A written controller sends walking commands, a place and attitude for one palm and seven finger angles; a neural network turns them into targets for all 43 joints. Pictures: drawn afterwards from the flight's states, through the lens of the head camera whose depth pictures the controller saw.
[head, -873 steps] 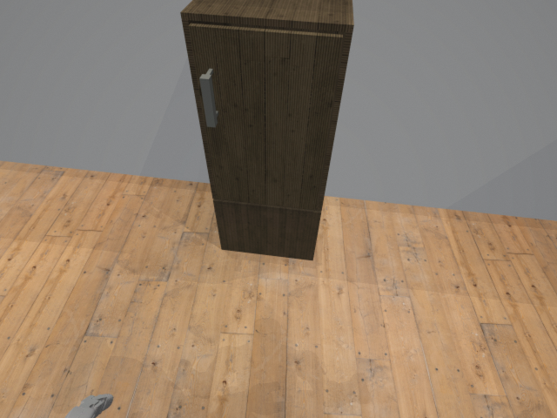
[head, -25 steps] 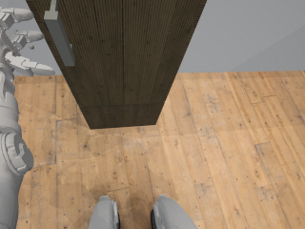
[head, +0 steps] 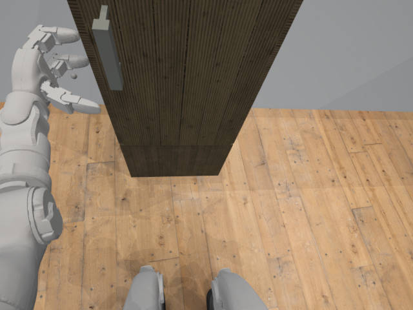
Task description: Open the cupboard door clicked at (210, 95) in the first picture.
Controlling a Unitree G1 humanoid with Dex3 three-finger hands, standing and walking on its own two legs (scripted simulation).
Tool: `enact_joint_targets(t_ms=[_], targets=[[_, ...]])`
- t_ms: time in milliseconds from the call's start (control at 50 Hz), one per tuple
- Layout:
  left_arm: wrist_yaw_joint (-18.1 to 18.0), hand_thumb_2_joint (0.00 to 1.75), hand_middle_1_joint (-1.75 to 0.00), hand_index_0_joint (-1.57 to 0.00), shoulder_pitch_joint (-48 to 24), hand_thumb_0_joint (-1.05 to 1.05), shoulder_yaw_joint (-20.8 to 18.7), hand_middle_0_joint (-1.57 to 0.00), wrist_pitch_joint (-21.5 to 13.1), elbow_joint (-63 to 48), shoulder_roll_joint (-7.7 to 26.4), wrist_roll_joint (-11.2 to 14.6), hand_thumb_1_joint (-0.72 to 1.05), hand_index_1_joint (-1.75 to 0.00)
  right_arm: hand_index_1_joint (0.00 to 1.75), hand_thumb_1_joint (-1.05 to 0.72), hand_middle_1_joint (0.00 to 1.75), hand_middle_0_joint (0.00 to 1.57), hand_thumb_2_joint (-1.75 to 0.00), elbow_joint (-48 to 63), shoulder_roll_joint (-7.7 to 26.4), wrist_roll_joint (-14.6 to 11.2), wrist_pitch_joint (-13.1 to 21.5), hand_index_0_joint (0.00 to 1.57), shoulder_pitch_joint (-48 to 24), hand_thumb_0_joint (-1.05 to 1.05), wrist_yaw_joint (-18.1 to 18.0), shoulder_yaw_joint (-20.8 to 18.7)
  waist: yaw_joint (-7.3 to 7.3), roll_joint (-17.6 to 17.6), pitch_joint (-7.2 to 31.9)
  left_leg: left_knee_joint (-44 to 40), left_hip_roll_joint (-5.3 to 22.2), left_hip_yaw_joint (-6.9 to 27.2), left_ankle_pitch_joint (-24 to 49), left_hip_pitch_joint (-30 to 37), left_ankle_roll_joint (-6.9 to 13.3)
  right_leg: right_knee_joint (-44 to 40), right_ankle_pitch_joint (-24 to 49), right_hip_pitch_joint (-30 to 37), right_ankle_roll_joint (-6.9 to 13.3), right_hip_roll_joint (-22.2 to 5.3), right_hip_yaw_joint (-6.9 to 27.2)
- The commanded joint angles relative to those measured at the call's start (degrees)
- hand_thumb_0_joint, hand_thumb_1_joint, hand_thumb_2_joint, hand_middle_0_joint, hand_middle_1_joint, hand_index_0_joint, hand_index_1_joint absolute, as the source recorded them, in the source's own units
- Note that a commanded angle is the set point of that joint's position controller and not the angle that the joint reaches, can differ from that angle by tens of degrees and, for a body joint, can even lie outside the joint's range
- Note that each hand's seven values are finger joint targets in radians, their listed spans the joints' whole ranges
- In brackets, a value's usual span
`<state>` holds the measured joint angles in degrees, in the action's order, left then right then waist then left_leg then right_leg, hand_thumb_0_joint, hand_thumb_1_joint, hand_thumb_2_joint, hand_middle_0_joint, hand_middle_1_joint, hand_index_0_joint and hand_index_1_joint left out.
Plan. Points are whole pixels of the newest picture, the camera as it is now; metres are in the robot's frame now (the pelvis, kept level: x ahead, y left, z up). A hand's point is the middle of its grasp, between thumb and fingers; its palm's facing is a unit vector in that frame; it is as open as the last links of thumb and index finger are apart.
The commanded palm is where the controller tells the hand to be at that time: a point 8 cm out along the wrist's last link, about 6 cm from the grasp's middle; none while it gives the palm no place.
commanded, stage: move the hooked fingers beside the handle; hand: left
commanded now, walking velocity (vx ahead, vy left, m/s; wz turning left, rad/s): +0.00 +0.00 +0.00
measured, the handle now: (111, 50) +0.58 +0.14 +0.09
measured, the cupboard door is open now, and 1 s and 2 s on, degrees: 0 0 0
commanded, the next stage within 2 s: slide the fingers in behind the handle in 0.36 s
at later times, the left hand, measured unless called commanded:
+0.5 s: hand (73, 70) +0.53 +0.20 +0.09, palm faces -0.01 -1.00 -0.01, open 14.0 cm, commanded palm +0.51 +0.24 +0.08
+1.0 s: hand (92, 72) +0.53 +0.17 +0.08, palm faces -0.01 -1.00 +0.00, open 14.0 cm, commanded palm +0.51 +0.21 +0.08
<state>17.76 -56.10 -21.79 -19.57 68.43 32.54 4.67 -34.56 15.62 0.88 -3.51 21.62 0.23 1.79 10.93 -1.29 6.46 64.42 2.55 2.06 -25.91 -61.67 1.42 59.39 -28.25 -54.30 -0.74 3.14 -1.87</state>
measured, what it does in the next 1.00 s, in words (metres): stands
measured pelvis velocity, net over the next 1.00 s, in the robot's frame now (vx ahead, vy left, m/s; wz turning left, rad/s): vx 0.00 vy -0.01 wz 0.00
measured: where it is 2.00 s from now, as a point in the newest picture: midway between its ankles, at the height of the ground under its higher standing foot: outside the picture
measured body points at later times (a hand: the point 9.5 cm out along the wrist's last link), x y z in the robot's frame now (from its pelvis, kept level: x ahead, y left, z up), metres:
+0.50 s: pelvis +0.00 -0.01 +0.00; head +0.14 +0.02 +0.42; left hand +0.52 +0.26 +0.09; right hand -0.03 -0.28 -0.10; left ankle +0.03 +0.10 -0.65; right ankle +0.00 -0.14 -0.65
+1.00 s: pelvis +0.00 -0.01 +0.00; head +0.14 +0.01 +0.43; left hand +0.52 +0.23 +0.09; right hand +0.00 -0.27 -0.11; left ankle +0.03 +0.10 -0.65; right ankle +0.00 -0.14 -0.65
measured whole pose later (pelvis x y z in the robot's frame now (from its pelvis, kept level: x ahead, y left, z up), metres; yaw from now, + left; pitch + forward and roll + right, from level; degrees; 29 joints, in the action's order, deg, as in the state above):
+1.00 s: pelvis +0.00 -0.01 +0.00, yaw +0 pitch +23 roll -4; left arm 14.5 -56.3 -21.9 -19.5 69.3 31.0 4.6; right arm -35.2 14.5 0.7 -3.7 22.8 1.1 2.3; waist 11.0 -2.2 6.7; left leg 64.4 3.2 1.8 -26.4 -61.3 0.5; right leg 60.6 -29.0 -54.8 0.2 3.8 -1.5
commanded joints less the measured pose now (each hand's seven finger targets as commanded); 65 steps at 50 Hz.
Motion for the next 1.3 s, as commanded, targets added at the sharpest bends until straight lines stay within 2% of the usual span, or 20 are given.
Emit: enact_joint_targets(t_ms=[0, 60, 80, 160, 180, 280, 320, 380, 420, 540, 600, 640, 780, 880, 940, 1020, 1080, 1140, 1220, 1280], targets=[[-1.6, 0.3, -1.2, -0.3, -30.1, 0.0, -2.1, -0.3, -5.8, -12.9, 14.3, 0.2, -0.5, -1.2, 0.3, -0.9, 0.3, 0.2, -0.9, 1.3, 11.0, 0.1, 0.7, 0.2, 10.8, 0.0, -0.7, -3.6, 1.74, -11.8, 28.1, -5.9, 0.3, 4.4, 20.9, 34.3, -0.3, -5.7, 13.2, -3.1, 2.3, 1.0, -1.0], [-2.4, 0.3, -1.2, -0.3, -30.5, 0.0, -3.3, -0.3, -5.3, -11.9, 16.3, -0.7, -0.5, -1.2, 0.3, -0.9, 0.3, 0.2, -0.9, 1.4, 11.2, 0.1, 0.7, 0.2, 11.4, 0.0, -0.8, -3.5, 1.54, -11.7, 29.7, -5.5, 0.1, 4.2, 21.1, 33.6, 0.0, -5.6, 13.9, -1.8, 2.2, 1.0, -0.8], [-2.5, 0.3, -1.2, -0.3, -28.7, 0.0, -5.3, -0.3, -5.1, -11.3, 18.9, -1.0, -0.5, -1.2, 0.3, -0.9, 0.3, 0.2, -0.9, 1.6, 11.5, 0.1, 0.6, 0.2, 11.6, 0.0, -0.9, -3.5, 0.78, -10.8, 30.1, -5.7, 0.2, 4.0, 22.1, 33.2, -0.1, -5.6, 14.8, -0.5, 2.3, 1.0, -0.8], [-1.5, 0.3, -1.2, -0.3, -26.5, 0.0, -5.0, -0.3, -4.3, -11.3, 19.0, -0.8, -0.5, -1.2, 0.3, -0.9, 0.3, 0.2, -0.9, 2.2, 11.2, 0.0, 0.0, 0.2, 11.8, 0.0, -0.8, -3.2, 0.28, -10.4, 31.3, -5.3, -0.1, 3.0, 23.7, 31.8, 0.2, -5.6, 17.9, 2.7, 2.1, 1.2, -0.4], [-1.0, 0.3, -1.2, -0.3, -25.6, 0.0, -3.8, -0.3, -3.9, -11.3, 17.1, -0.5, -0.5, -1.2, 0.3, -0.9, 0.3, 0.2, -0.9, 2.3, 10.9, -0.2, 0.0, 0.2, 11.7, 0.0, -0.6, -3.3, 0.46, -10.4, 30.7, -5.4, -0.2, 2.6, 23.7, 31.5, 0.3, -6.0, 18.6, 3.0, 2.0, 1.3, -0.3], [1.0, 0.3, -1.2, -0.3, -23.4, 0.0, -4.2, -0.3, -2.4, -6.9, 17.7, 0.8, -0.5, -1.2, 0.3, -0.9, 0.3, 0.2, -0.9, 2.1, 11.2, -0.8, -0.3, 0.2, 12.2, 0.0, -1.2, -3.1, 1.45, -4.3, 24.6, -5.7, -0.4, 1.5, 18.3, 24.3, 1.1, -7.4, 17.3, 4.9, 1.5, 1.5, 0.3], [1.3, 0.3, -1.2, -0.3, -26.1, 0.0, -3.0, -0.3, -2.7, -7.5, 16.6, 1.3, -0.5, -1.2, 0.3, -0.9, 0.3, 0.2, -0.9, 1.9, 11.0, -0.7, 0.0, 0.2, 12.3, 0.0, -1.4, -3.0, 2.15, -5.5, 22.9, -5.7, -0.6, 1.4, 16.5, 23.5, 1.3, -7.7, 15.9, 3.9, 1.6, 1.4, 0.6], [1.6, 0.3, -1.2, -0.3, -27.1, 0.0, -5.2, -0.3, -4.0, -9.8, 20.3, 1.1, -0.5, -1.2, 0.3, -0.9, 0.3, 0.2, -0.9, 1.5, 11.2, -0.6, 0.5, 0.2, 12.6, 0.0, -1.7, -3.2, 1.28, -7.3, 26.9, -5.0, -0.4, 1.4, 17.8, 24.5, 1.1, -6.9, 16.6, 4.7, 1.6, 1.3, 1.0], [1.7, 0.3, -1.2, -0.3, -26.8, 0.0, -4.0, -0.3, -5.3, -12.3, 18.2, 1.4, -0.5, -1.2, 0.3, -0.9, 0.3, 0.2, -0.9, 1.2, 10.7, -0.5, 0.7, 0.2, 12.6, 0.0, -1.5, -3.3, 0.64, -11.2, 29.4, -4.8, -0.3, 1.8, 21.0, 28.8, 0.7, -6.2, 17.9, 3.5, 2.1, 1.2, 0.6], [1.0, 0.3, -1.2, -0.3, -26.7, 0.0, -1.7, -0.3, -3.3, -10.2, 15.1, 1.0, -0.5, -1.2, 0.3, -0.9, 0.3, 0.2, -0.9, 0.7, 10.9, -0.7, 0.5, 0.2, 12.3, 0.0, -1.2, -3.5, 1.51, -10.7, 27.2, -5.0, -0.2, 1.9, 19.6, 29.0, 0.7, -6.7, 16.2, 0.9, 1.8, 1.2, 0.1], [-0.2, 0.3, -1.2, -0.3, -28.0, 0.0, -2.0, -0.3, -3.1, -12.8, 15.0, 1.0, -0.5, -1.2, 0.3, -0.9, 0.3, 0.2, -0.9, 0.7, 10.9, -0.4, 0.6, 0.2, 12.4, 0.0, -1.2, -3.7, 1.59, -10.5, 29.1, -4.9, -0.2, 2.2, 21.3, 30.2, 0.7, -6.6, 17.6, 1.8, 1.8, 1.2, 0.1], [-1.1, 0.3, -1.2, -0.3, -29.6, 0.0, -2.9, -0.3, -4.6, -16.3, 15.5, 1.0, -0.5, -1.2, 0.3, -0.9, 0.3, 0.2, -0.9, 0.5, 10.7, -0.2, 0.9, 0.2, 12.4, 0.0, -1.0, -3.9, 0.92, -13.0, 32.7, -4.5, 0.0, 2.4, 24.6, 33.5, 0.3, -5.8, 19.5, 1.9, 2.0, 1.2, 0.1], [-3.0, 0.3, -1.2, -0.3, -23.4, 0.0, -2.7, -0.3, -3.7, -10.7, 13.8, 0.2, -0.5, -1.2, 0.3, -0.9, 0.3, 0.2, -0.9, 1.2, 10.5, -0.2, 0.4, 0.2, 11.8, 0.0, -0.3, -3.6, 0.52, -8.1, 27.6, -5.0, -0.6, 1.6, 22.0, 28.1, 0.6, -6.3, 19.7, 4.3, 1.7, 1.2, 0.0], [-3.1, 0.3, -1.2, -0.3, -24.2, 0.0, -0.3, -0.3, -3.4, -10.4, 10.2, 0.5, -0.5, -1.2, 0.3, -0.9, 0.3, 0.2, -0.9, 1.6, 10.1, -0.2, 0.3, 0.2, 11.6, 0.0, 0.0, -3.8, 1.47, -6.9, 25.8, -5.0, -0.7, 1.5, 21.5, 27.6, 0.7, -6.6, 19.8, 3.5, 1.6, 1.3, 0.1], [-3.2, 0.3, -1.2, -0.3, -25.5, 0.0, -1.5, -0.3, -4.1, -10.3, 11.2, 0.8, -0.5, -1.2, 0.3, -0.9, 0.3, 0.2, -0.9, 1.5, 10.2, -0.3, 0.6, 0.2, 11.7, 0.0, -0.1, -3.7, 1.67, -5.5, 26.3, -4.7, -0.7, 1.2, 20.4, 26.3, 0.9, -6.5, 19.8, 4.2, 1.5, 1.2, 0.5], [-3.7, 0.3, -1.2, -0.3, -28.2, 0.0, -0.1, -0.3, -5.4, -11.9, 9.4, 0.7, -0.5, -1.2, 0.3, -0.9, 0.3, 0.2, -0.9, 1.1, 9.9, 0.1, 1.1, 0.2, 11.9, 0.0, 0.0, -3.7, 2.02, -8.6, 27.2, -4.4, -0.7, 1.9, 20.4, 27.9, 0.7, -5.8, 18.3, 2.1, 1.9, 1.2, 0.2], [-4.2, 0.3, -1.2, -0.3, -28.9, 0.0, -1.1, -0.3, -6.0, -13.4, 10.8, 0.2, -0.5, -1.2, 0.3, -0.9, 0.3, 0.2, -0.9, 0.6, 10.1, 0.3, 1.2, 0.2, 12.1, 0.0, 0.0, -3.9, 1.52, -9.8, 30.4, -4.2, -0.4, 2.3, 22.2, 30.2, 0.4, -5.4, 18.9, 2.2, 1.9, 1.1, 0.1], [-4.9, 0.3, -1.2, -0.3, -29.2, 0.0, 1.9, -0.3, -6.5, -15.1, 6.6, -0.3, -0.5, -1.2, 0.3, -0.9, 0.3, 0.2, -0.9, 0.4, 9.6, 0.3, 1.2, 0.2, 12.1, 0.0, 0.5, -4.2, 1.4, -12.2, 32.8, -3.9, -0.4, 2.7, 25.2, 33.9, 0.0, -4.9, 19.7, 0.6, 2.1, 1.2, -0.4], [-6.2, 0.3, -1.2, -0.3, -29.9, 0.0, 3.6, -0.3, -5.7, -14.7, 3.6, 0.2, -0.5, -1.2, 0.3, -0.9, 0.3, 0.2, -0.9, -0.2, 9.7, 0.7, 1.0, 0.2, 12.6, 0.0, 0.7, -4.4, 2.43, -11.2, 30.5, -4.5, -0.3, 3.3, 24.4, 34.2, 0.0, -5.5, 18.5, -0.2, 2.2, 1.3, -1.0], [-7.6, 0.3, -1.2, -0.3, -29.0, 0.0, 2.1, -0.3, -4.5, -11.9, 4.7, 0.2, -0.5, -1.2, 0.3, -0.9, 0.3, 0.2, -0.9, 0.1, 10.0, 0.6, 0.9, 0.2, 12.3, 0.0, 0.8, -4.3, 2.25, -7.8, 27.9, -5.3, -0.7, 2.9, 20.6, 30.2, 0.2, -6.1, 16.9, 1.1, 2.0, 1.2, -0.9]])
